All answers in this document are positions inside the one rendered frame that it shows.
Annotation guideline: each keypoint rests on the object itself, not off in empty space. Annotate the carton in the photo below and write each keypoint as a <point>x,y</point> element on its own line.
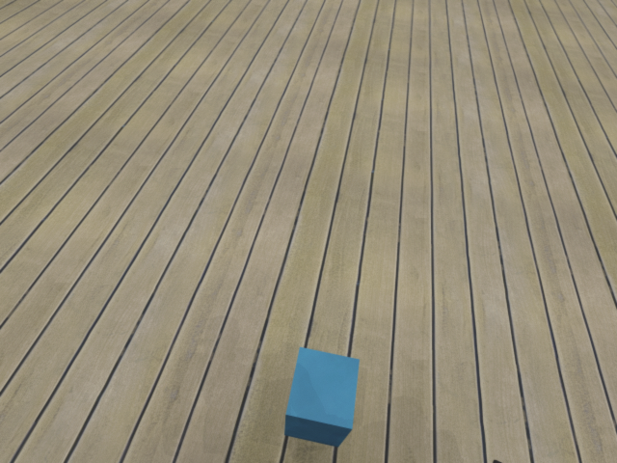
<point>322,399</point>

